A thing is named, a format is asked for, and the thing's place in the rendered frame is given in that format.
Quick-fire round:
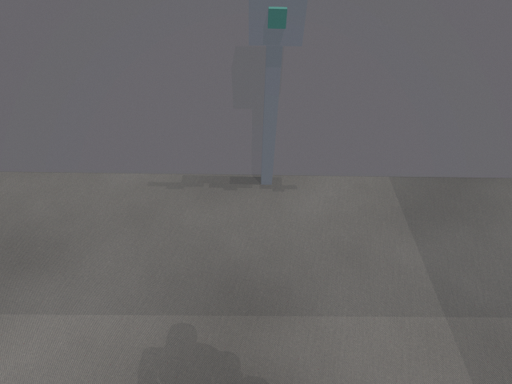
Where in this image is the button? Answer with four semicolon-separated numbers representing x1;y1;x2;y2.
268;6;287;29

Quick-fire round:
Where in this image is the panel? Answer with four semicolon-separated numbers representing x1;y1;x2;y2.
249;0;308;185

